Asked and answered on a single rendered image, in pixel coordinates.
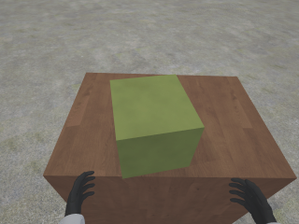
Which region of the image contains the pedestal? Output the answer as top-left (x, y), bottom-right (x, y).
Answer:
top-left (43, 72), bottom-right (297, 224)

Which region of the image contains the robot right hand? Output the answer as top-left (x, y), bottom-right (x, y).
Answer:
top-left (229, 177), bottom-right (277, 224)

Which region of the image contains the robot left hand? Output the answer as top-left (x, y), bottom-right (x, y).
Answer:
top-left (64, 171), bottom-right (95, 217)

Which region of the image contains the robot left forearm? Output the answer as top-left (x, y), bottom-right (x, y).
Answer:
top-left (59, 214), bottom-right (85, 224)

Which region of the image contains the carton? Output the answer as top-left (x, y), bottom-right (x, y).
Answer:
top-left (109, 74), bottom-right (205, 179)

